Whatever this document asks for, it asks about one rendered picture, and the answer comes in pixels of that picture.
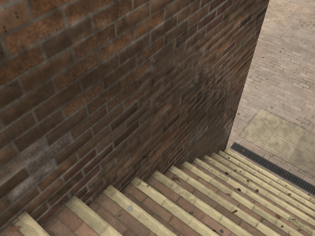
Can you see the stairs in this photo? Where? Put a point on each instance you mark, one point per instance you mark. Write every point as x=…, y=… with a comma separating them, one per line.
x=219, y=195

